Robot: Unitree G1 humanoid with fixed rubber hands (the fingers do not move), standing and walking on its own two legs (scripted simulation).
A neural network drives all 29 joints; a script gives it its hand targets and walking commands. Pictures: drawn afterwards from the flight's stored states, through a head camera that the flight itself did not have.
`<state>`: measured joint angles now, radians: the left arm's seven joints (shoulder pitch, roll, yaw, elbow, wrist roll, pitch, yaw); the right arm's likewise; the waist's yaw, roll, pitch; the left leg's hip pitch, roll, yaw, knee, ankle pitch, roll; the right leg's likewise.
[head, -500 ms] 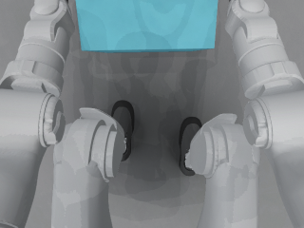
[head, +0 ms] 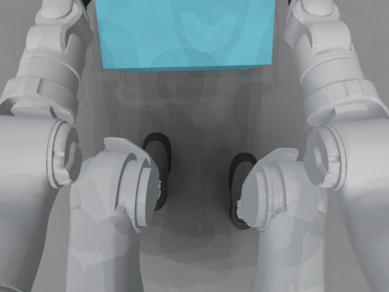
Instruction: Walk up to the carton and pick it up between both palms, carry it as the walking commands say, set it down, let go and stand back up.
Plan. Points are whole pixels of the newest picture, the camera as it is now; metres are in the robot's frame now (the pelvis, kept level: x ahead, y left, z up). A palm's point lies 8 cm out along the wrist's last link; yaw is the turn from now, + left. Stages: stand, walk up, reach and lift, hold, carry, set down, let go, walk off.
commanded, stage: reach and lift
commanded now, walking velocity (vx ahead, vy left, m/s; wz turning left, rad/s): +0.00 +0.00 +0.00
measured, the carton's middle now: (187, 6) +0.54 +0.06 -0.25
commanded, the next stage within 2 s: none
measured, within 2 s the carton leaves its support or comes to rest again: leaves its support in 0.26 s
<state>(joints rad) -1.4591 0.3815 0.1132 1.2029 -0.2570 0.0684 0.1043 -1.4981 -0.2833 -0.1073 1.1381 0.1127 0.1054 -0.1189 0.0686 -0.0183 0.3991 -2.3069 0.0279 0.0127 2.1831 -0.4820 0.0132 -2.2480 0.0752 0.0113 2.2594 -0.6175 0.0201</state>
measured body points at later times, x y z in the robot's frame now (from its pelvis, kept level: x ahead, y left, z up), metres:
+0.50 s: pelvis +0.00 +0.00 +0.01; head +0.34 +0.02 +0.30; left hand +0.53 +0.22 -0.13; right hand +0.58 -0.11 -0.11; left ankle +0.14 +0.12 -0.32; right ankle +0.10 -0.12 -0.32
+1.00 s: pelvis +0.01 +0.00 +0.05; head +0.34 +0.03 +0.36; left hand +0.53 +0.22 -0.07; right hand +0.57 -0.11 -0.06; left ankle +0.14 +0.12 -0.32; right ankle +0.10 -0.12 -0.32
